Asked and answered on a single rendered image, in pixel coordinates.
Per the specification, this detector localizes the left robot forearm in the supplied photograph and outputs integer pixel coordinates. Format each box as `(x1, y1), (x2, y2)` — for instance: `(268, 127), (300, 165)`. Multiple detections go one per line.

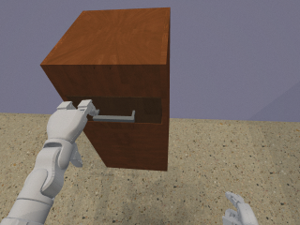
(0, 138), (74, 225)

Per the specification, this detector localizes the cabinet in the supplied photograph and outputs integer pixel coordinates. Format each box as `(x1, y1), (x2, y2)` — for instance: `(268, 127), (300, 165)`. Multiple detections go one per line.
(40, 7), (171, 172)

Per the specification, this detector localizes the drawer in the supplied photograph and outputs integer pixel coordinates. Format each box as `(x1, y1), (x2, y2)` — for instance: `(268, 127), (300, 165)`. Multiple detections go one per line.
(66, 95), (162, 124)

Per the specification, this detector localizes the robot right hand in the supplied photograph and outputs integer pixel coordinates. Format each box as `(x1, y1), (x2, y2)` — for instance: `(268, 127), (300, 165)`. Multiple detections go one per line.
(222, 191), (259, 225)

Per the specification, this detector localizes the handle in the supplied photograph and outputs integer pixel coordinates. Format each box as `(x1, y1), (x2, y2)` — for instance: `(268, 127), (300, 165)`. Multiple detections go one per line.
(93, 109), (135, 123)

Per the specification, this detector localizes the robot left hand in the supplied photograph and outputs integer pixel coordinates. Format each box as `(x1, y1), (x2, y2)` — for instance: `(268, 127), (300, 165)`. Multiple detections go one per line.
(46, 99), (98, 168)

